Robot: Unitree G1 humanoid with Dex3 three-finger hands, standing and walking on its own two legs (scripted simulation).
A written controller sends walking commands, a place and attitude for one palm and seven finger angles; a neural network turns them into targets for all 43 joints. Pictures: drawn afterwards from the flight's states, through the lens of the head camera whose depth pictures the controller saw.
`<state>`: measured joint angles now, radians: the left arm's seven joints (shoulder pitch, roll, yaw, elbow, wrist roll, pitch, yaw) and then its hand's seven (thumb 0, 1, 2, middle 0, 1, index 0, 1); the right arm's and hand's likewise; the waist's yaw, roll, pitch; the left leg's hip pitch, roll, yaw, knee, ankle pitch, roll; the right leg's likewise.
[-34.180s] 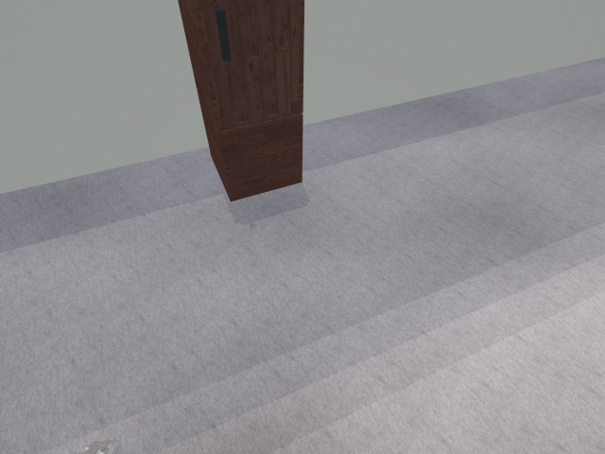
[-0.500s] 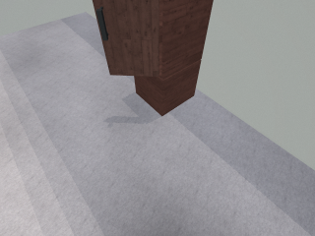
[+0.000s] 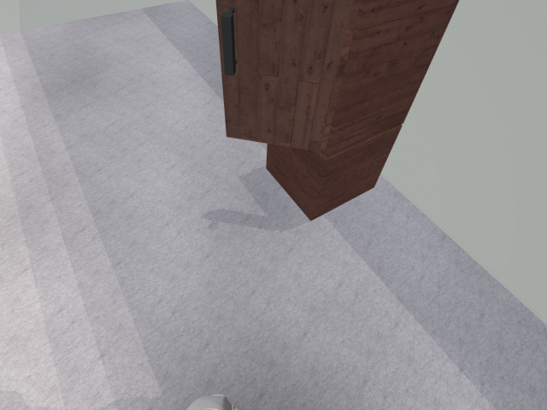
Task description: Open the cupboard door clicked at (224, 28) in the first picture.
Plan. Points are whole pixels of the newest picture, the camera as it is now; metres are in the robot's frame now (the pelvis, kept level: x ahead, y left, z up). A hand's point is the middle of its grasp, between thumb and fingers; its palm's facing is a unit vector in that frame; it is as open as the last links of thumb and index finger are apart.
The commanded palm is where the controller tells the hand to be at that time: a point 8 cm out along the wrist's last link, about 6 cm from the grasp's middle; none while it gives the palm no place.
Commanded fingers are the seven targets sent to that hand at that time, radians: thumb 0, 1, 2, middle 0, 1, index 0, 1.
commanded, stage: take the last steps up to it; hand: left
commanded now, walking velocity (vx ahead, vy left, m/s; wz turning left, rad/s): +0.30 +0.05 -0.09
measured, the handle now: (230, 42) +0.95 +0.22 +0.03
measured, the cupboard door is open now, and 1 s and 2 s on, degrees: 47 47 47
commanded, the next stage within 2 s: come to a stop and stand still in 0.68 s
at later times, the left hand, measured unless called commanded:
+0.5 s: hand (188, 322) +0.27 +0.18 -0.14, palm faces +0.02 -0.98 -0.22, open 7.2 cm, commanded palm none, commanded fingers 0.00 0.90 0.90 -0.20 -0.30 -0.20 -0.30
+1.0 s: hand (180, 257) +0.40 +0.24 -0.16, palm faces +0.00 -0.99 -0.17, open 7.3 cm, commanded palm none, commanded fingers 0.00 0.90 0.90 -0.20 -0.30 -0.20 -0.30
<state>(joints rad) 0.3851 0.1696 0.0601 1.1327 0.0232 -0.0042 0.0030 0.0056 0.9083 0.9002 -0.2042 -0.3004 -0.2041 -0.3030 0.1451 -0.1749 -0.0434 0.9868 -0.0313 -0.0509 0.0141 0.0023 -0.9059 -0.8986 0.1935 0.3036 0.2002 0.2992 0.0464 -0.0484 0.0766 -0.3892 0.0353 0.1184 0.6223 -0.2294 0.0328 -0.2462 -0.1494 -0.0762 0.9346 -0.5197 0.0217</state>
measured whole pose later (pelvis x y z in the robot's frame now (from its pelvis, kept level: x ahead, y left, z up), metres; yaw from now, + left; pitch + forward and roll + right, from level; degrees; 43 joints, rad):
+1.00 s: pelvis +0.35 +0.06 +0.02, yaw -4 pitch +0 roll -1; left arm 0.20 0.18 0.05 1.04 0.02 0.03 0.03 0.01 0.92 0.90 -0.20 -0.30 -0.20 -0.30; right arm 0.18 -0.15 -0.02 1.06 -0.02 -0.01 -0.05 -0.01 -0.94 -0.90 0.20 0.30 0.21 0.30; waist 0.02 -0.05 0.06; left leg -0.25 0.02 0.14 0.47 -0.22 0.06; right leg -0.43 -0.05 -0.05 0.87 -0.39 0.03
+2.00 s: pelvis +0.35 +0.06 +0.02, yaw -5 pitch +0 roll +0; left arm 0.28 0.16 0.01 1.15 0.01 0.01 0.02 0.00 0.91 0.90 -0.20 -0.30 -0.20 -0.30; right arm 0.27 -0.15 0.00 1.12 -0.01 -0.01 -0.03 0.00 -0.91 -0.90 0.20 0.30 0.20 0.30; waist 0.02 -0.04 0.02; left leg -0.13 -0.02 0.05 0.41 -0.28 0.03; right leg -0.18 -0.07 -0.03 0.41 -0.22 0.05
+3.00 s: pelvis +0.35 +0.03 +0.01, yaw -6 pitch -1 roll +1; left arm 0.28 0.14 -0.01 1.10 0.01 -0.01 0.03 0.00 0.91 0.90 -0.20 -0.30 -0.20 -0.30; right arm 0.28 -0.18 0.01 1.07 -0.01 -0.01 -0.03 0.01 -0.92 -0.90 0.19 0.30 0.20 0.30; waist 0.01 0.04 0.03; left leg -0.12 0.01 0.06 0.47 -0.33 0.00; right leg -0.21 -0.05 -0.02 0.53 -0.30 0.01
